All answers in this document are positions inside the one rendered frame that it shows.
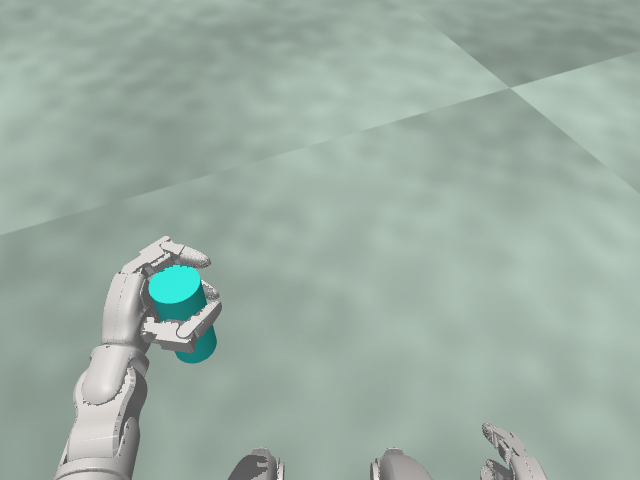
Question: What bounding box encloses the left robot hand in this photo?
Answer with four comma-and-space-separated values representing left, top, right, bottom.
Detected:
101, 236, 222, 355

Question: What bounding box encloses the right robot hand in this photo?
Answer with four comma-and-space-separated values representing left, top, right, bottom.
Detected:
480, 423, 548, 480

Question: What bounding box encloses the left robot arm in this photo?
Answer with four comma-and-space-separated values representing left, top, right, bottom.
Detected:
53, 343, 149, 480

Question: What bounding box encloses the can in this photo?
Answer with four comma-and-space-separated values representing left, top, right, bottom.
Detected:
148, 264, 217, 364

